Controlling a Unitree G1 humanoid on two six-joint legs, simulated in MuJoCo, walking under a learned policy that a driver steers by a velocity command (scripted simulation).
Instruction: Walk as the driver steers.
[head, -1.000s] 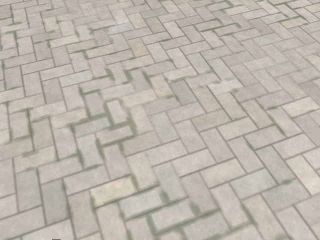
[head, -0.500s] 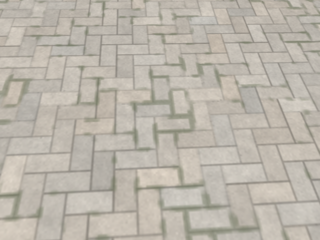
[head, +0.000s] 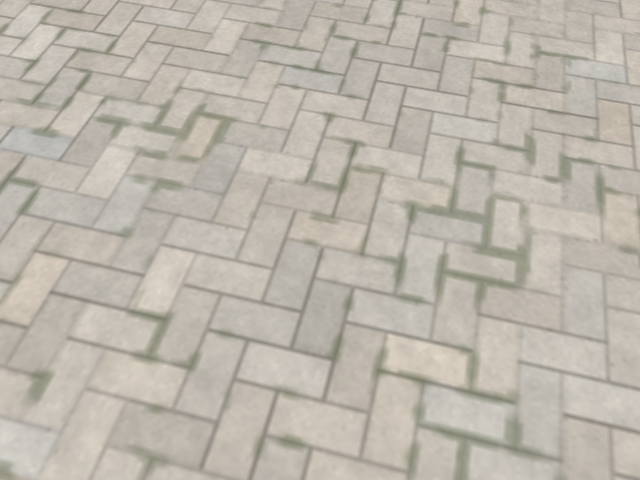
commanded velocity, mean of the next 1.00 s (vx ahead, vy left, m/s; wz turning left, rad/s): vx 0.10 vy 0.00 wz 0.07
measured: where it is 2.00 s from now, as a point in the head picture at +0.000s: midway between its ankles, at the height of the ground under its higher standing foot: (332, 404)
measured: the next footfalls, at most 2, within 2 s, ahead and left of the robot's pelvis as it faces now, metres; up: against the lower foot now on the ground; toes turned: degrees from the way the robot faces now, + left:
right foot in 0.36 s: +0.03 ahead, -0.12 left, +0.00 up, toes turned +2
left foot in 1.28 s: +0.40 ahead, +0.13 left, +0.00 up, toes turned +2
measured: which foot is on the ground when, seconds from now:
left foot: down 0.00-0.94, up 0.96-1.00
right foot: down 0.00-0.02, up 0.04-0.34, down 0.36-1.00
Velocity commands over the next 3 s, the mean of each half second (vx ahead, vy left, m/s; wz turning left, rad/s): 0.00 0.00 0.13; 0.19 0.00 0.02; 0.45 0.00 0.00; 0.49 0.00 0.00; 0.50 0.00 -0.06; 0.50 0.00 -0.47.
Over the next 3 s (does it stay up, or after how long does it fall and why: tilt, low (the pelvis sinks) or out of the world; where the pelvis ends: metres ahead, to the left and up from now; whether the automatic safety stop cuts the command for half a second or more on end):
stays up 1.15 -0.04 -0.02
